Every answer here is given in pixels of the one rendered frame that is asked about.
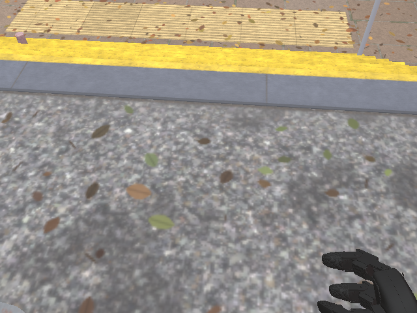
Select robot right hand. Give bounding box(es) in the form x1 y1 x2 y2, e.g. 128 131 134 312
317 249 417 313

